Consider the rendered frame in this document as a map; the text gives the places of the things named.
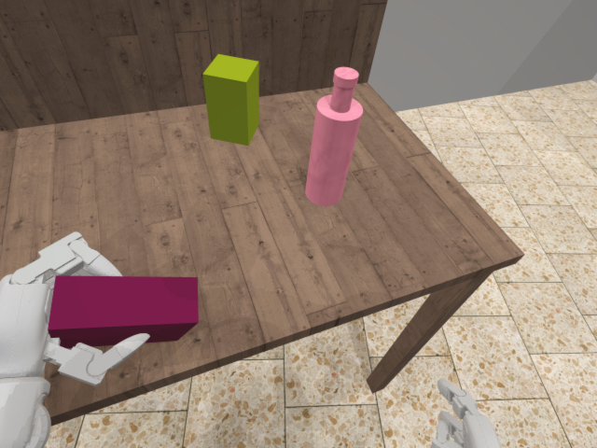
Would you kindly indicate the left robot hand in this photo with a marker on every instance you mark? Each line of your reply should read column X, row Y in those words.
column 25, row 303

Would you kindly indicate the sponge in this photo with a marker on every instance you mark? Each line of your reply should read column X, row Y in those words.
column 105, row 310

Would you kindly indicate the table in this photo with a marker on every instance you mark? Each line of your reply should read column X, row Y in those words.
column 104, row 131

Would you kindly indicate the left robot forearm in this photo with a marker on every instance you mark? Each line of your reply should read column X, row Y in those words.
column 24, row 420

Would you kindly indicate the right robot hand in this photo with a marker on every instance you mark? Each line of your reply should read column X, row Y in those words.
column 476, row 431

